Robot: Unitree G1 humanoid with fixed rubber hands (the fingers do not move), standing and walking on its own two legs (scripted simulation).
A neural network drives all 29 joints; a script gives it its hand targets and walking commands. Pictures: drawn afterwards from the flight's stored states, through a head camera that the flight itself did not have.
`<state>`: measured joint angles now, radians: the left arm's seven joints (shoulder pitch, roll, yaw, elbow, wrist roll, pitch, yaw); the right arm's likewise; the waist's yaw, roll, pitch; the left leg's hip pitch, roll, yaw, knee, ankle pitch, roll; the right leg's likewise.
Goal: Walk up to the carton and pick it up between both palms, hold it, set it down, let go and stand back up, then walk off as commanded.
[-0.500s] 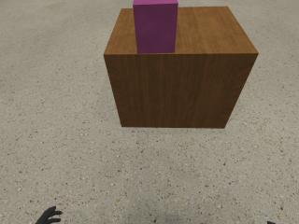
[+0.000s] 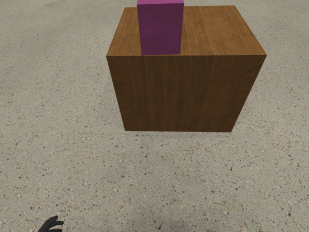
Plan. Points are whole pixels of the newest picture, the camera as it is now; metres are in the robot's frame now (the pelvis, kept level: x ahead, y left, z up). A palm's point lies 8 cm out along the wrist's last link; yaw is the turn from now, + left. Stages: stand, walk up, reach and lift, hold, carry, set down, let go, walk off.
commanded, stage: stand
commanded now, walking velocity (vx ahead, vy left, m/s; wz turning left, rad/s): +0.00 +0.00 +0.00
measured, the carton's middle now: (160, 23) +1.10 +0.01 +0.05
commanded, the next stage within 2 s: none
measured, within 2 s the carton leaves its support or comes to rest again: neither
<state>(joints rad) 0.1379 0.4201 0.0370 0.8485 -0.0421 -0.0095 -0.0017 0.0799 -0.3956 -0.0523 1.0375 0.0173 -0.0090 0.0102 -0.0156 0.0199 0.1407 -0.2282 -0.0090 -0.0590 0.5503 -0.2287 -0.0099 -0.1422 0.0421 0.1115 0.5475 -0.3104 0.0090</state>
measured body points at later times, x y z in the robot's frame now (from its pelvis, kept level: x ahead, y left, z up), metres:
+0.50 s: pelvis +0.00 +0.00 +0.00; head +0.02 -0.01 +0.45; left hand +0.13 +0.32 -0.09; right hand +0.10 -0.32 -0.12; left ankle +0.05 +0.13 -0.73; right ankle +0.00 -0.13 -0.73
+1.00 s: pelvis +0.00 +0.00 +0.00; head +0.01 +0.00 +0.45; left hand +0.13 +0.32 -0.09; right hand +0.10 -0.32 -0.12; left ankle +0.05 +0.13 -0.73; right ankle +0.00 -0.13 -0.73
